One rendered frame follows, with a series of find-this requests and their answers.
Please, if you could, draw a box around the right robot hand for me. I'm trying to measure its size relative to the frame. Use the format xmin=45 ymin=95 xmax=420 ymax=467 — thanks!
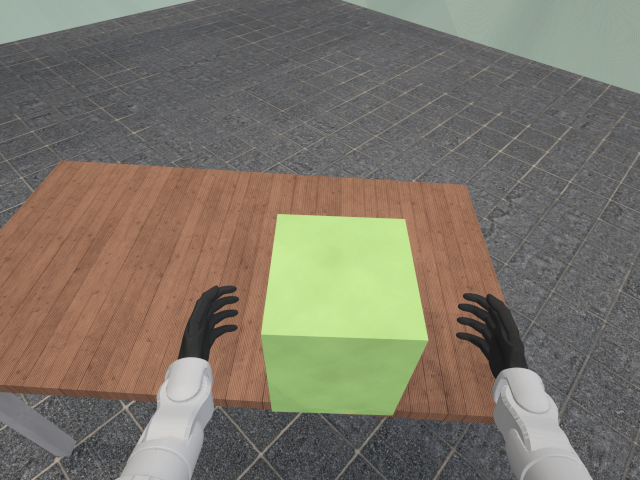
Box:
xmin=456 ymin=293 xmax=528 ymax=379

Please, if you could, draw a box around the carton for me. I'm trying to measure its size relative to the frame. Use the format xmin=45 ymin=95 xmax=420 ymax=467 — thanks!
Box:
xmin=261 ymin=214 xmax=428 ymax=415

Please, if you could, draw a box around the right robot forearm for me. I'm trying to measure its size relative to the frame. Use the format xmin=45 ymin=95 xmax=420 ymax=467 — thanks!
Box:
xmin=492 ymin=368 xmax=593 ymax=480

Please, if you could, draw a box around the left robot hand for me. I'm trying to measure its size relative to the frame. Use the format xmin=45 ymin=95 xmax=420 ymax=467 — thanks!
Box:
xmin=178 ymin=285 xmax=239 ymax=362

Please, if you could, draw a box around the left robot forearm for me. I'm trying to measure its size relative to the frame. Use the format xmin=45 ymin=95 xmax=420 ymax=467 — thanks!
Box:
xmin=115 ymin=357 xmax=214 ymax=480

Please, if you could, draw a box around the table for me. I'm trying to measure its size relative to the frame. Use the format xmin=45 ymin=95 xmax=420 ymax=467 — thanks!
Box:
xmin=0 ymin=160 xmax=507 ymax=457

